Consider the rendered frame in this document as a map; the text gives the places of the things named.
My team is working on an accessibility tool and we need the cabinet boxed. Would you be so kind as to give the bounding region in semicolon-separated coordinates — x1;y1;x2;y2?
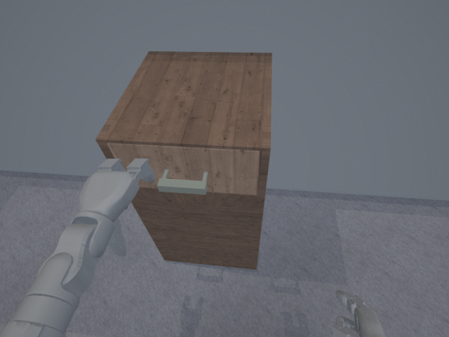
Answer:
95;51;272;270

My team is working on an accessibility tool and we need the drawer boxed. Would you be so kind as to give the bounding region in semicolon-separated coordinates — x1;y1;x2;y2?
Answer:
107;143;260;195

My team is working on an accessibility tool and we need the handle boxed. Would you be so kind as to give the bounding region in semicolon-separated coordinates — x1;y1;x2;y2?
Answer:
157;169;208;195

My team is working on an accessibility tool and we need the robot left forearm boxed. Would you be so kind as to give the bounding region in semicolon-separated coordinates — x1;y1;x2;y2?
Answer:
0;211;115;337

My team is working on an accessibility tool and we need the robot left hand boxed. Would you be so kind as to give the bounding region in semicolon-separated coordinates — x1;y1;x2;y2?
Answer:
79;159;156;256

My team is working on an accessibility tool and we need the robot right hand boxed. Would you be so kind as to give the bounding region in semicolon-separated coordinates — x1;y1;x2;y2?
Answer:
332;290;386;337

